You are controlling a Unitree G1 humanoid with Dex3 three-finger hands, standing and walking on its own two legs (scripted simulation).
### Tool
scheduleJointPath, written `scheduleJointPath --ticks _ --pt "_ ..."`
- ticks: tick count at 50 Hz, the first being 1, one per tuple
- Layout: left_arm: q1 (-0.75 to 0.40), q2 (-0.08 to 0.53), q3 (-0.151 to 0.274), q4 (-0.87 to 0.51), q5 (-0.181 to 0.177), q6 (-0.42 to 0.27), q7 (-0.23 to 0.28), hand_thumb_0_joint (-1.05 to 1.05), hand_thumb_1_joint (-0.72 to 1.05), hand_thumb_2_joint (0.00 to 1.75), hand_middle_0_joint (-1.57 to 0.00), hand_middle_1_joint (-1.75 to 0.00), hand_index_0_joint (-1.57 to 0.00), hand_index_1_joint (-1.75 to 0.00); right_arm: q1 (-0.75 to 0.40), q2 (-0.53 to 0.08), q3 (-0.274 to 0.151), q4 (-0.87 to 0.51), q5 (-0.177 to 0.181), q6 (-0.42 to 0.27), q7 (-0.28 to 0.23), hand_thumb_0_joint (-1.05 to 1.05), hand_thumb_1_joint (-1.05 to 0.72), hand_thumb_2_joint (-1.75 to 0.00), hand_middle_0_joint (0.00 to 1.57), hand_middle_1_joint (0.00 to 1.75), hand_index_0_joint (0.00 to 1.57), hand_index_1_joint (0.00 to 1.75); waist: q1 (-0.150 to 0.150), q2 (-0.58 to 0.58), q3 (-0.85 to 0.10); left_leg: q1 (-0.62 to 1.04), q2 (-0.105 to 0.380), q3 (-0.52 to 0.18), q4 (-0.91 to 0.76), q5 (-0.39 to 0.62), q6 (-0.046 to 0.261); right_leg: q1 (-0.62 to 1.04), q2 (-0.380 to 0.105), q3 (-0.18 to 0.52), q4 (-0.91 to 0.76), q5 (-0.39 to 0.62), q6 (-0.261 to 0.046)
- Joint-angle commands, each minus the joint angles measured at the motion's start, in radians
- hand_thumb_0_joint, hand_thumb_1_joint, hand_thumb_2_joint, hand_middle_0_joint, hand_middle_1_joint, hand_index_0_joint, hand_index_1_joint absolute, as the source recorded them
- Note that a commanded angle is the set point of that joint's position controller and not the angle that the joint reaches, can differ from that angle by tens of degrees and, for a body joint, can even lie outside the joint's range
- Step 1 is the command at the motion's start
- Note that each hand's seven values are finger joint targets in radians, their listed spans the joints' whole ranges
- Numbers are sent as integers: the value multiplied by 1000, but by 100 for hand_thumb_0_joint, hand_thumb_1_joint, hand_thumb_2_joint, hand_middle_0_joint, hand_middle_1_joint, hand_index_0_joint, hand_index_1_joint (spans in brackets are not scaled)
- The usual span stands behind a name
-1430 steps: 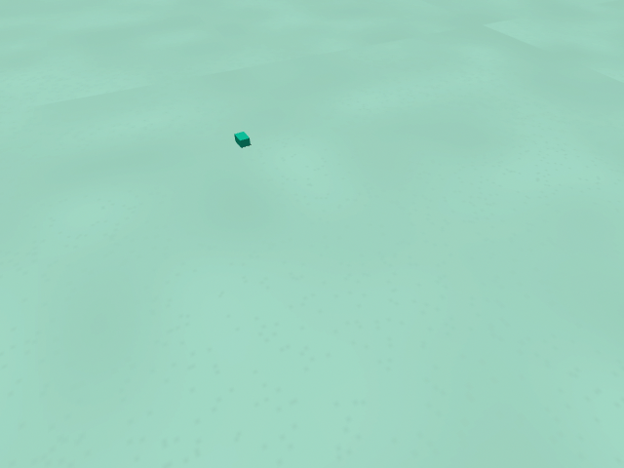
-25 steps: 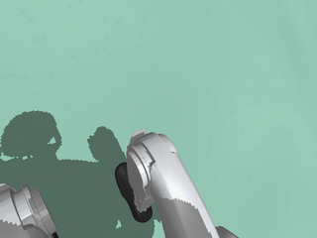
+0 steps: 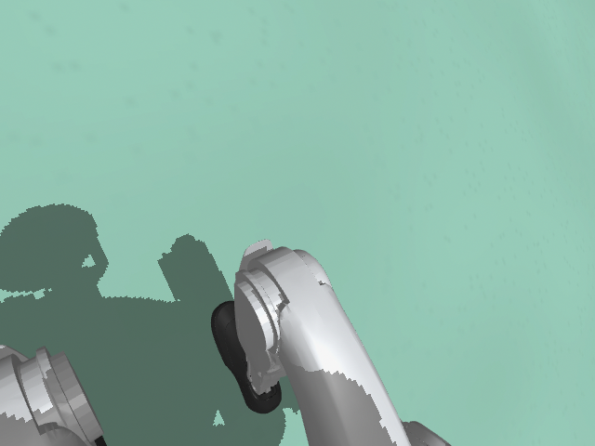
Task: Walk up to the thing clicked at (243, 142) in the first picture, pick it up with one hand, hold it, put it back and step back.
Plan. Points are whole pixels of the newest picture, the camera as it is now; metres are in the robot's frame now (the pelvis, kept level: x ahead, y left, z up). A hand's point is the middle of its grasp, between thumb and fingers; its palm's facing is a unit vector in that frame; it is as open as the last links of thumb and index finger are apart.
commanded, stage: withdraw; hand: left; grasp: from above
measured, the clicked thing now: out of the picture +0.47 +0.29 -0.29
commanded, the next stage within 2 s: home in 0.78 s
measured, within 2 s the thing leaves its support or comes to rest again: neither
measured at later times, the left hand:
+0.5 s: hand out of the picture +0.46 +0.32 -0.10, palm faces -0.39 -0.11 -0.91, open 12.8 cm
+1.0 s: hand out of the picture +0.46 +0.30 -0.16, palm faces -0.39 -0.10 -0.91, open 12.5 cm
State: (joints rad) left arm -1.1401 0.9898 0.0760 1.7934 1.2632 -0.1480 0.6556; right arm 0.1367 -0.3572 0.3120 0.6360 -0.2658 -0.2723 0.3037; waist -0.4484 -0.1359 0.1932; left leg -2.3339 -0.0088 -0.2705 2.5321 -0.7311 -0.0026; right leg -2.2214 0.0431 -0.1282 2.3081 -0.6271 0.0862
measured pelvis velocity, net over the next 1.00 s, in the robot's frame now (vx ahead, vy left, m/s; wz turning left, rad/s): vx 0.00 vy -0.02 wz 0.13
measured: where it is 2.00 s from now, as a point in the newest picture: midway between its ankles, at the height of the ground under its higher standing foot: (184, 429)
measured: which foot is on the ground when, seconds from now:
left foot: down 0.00-1.00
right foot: down 0.00-1.00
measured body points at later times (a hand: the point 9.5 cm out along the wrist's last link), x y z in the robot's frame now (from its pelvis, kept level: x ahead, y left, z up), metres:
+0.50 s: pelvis +0.00 -0.01 +0.04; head +0.21 +0.08 +0.42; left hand +0.47 +0.32 -0.05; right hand +0.09 -0.27 -0.06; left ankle +0.06 +0.12 -0.28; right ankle +0.13 -0.14 -0.28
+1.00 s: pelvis +0.00 -0.02 +0.01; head +0.24 +0.08 +0.38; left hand +0.48 +0.30 -0.11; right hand +0.06 -0.29 -0.07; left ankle +0.06 +0.12 -0.28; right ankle +0.13 -0.14 -0.28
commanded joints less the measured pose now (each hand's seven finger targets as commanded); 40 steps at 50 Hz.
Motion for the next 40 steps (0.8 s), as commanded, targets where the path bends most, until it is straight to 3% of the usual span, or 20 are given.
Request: scheduleJointPath --ticks 1,2,3,4,5,7,8,10,13,14,15,16,17,18,21,23,27,30,35,40 --pt "-274 167 -1 -139 -11 0 23 0 -30 82 -28 -78 -27 -78 205 -338 -102 36 13 2 -7 0 -91 -90 20 30 20 30 -59 613 -640 530 43 102 -297 243 -12 359 29 -151 -148 261 -102" --pt "-290 191 17 -186 -6 -5 23 0 -31 82 -27 -78 -27 -79 213 -341 -108 35 16 6 -9 0 -91 -90 20 30 20 30 -44 630 -685 552 45 96 -300 267 -15 364 28 -152 -144 278 -104" --pt "-277 164 3 -178 2 0 12 0 -29 81 -29 -76 -28 -77 210 -327 -104 31 15 6 -4 0 -91 -90 20 30 20 30 -53 630 -685 563 43 103 -288 281 -15 366 25 -150 -139 291 -103" --pt "-300 199 31 -266 -1 -5 15 0 -30 81 -29 -77 -28 -77 217 -330 -117 36 15 11 -6 0 -91 -90 20 30 20 30 -29 680 -751 596 43 104 -303 304 -20 380 27 -149 -139 302 -107" --pt "-274 173 25 -261 0 1 8 0 -30 81 -30 -76 -29 -77 221 -328 -131 35 19 16 -4 0 -91 -91 20 30 20 30 -26 692 -765 615 41 114 -296 316 -20 387 28 -143 -137 317 -109" --pt "-242 168 58 -342 -5 11 3 0 -31 82 -29 -76 -28 -77 228 -314 -158 49 27 23 1 0 -91 -91 20 30 20 30 17 760 -844 668 38 119 -316 349 -31 362 21 -142 -128 324 -117" --pt "-222 131 46 -365 -8 23 -9 0 -30 82 -29 -76 -27 -77 224 -316 -182 53 35 30 7 0 -91 -91 20 30 20 30 27 775 -852 677 37 122 -323 360 -35 333 22 -138 -119 324 -120" --pt "-170 112 68 -402 -13 53 -26 0 -32 84 -27 -77 -25 -79 241 -301 -212 68 51 55 10 0 -90 -91 20 30 20 30 61 758 -890 651 29 147 -326 378 -26 343 26 -123 -136 341 -123" --pt "-159 -14 11 -453 -49 94 -90 0 -34 86 -26 -78 -24 -80 227 -272 -247 67 88 87 17 0 -90 -91 20 30 20 30 84 687 -870 575 21 169 -348 319 -8 288 26 -102 -162 291 -127" --pt "-180 -47 -11 -552 -60 102 -117 0 -34 86 -25 -80 -23 -81 232 -271 -261 57 100 98 16 0 -90 -90 20 30 20 30 104 704 -926 600 17 171 -373 327 -9 296 19 -94 -174 292 -128" --pt "-145 -40 -6 -545 -74 118 -143 0 -33 86 -26 -79 -24 -81 235 -269 -275 73 118 113 10 0 -90 -91 20 30 20 30 130 681 -932 595 18 173 -382 305 -4 285 22 -86 -177 274 -131" --pt "-154 -93 -43 -585 -81 124 -174 0 -32 86 -27 -78 -25 -80 246 -259 -287 73 126 128 9 0 -90 -90 20 30 20 30 132 667 -962 595 12 183 -393 307 -1 306 18 -76 -193 279 -130" --pt "-133 -84 -23 -576 -88 134 -199 0 -33 86 -26 -78 -24 -80 267 -266 -305 81 135 144 3 0 -90 -90 20 30 20 30 134 634 -964 600 9 179 -417 300 -1 315 13 -72 -200 276 -130" --pt "-156 -151 -71 -601 -103 142 -231 0 -31 85 -27 -78 -26 -79 267 -251 -310 76 143 161 0 0 -90 -90 20 30 20 30 128 602 -957 591 8 178 -432 284 1 314 12 -67 -212 265 -131" --pt "-162 -177 -70 -560 -128 150 -312 0 -29 84 -30 -75 -28 -78 296 -228 -329 96 156 209 -33 0 -90 -91 20 30 20 30 109 458 -884 515 0 183 -449 202 18 321 10 -42 -265 202 -129" --pt "-199 -259 -138 -569 -137 133 -374 0 -30 85 -30 -77 -28 -79 271 -210 -334 75 160 229 -59 0 -90 -91 20 30 20 30 98 397 -825 461 -9 198 -460 137 24 330 10 -22 -306 126 -134" --pt "-195 -243 -148 -528 -135 84 -441 0 -30 86 -27 -80 -26 -82 242 -196 -321 41 165 253 -128 0 -89 -90 20 30 20 30 115 266 -728 383 -27 221 -463 52 30 343 0 7 -364 -5 -138" --pt "-249 -196 -138 -567 -116 38 -436 0 -28 85 -30 -78 -28 -80 218 -182 -315 20 163 254 -167 0 -89 -90 20 30 20 30 139 301 -770 428 -29 229 -474 65 23 344 -6 15 -352 3 -137" --pt "-268 -139 -112 -443 -53 -12 -351 0 -26 82 -31 -76 -30 -77 213 -162 -284 23 148 250 -197 0 -89 -90 20 30 20 30 125 283 -805 392 -31 247 -432 98 35 368 -8 32 -327 29 -123" --pt "-303 -105 -84 -325 -2 -31 -247 0 -25 81 -30 -78 -30 -78 231 -177 -265 34 126 223 -202 0 -89 -89 20 30 20 30 108 364 -834 431 -25 238 -409 132 26 320 -9 5 -264 76 -125"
